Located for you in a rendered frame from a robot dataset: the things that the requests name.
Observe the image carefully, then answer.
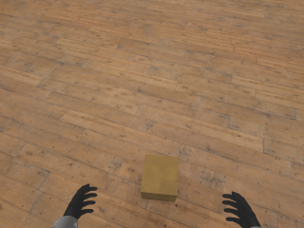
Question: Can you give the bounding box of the carton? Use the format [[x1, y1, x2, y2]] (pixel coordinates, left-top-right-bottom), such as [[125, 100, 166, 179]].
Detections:
[[141, 154, 179, 202]]

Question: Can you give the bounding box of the right robot hand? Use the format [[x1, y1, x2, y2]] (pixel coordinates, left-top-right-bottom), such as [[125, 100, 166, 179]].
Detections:
[[222, 191, 261, 228]]

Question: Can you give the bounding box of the left robot forearm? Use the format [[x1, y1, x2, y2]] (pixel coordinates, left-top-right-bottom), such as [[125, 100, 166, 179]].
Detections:
[[52, 216, 78, 228]]

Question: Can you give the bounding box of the left robot hand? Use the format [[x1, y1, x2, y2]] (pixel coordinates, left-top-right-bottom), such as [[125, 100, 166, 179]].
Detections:
[[63, 184, 98, 220]]

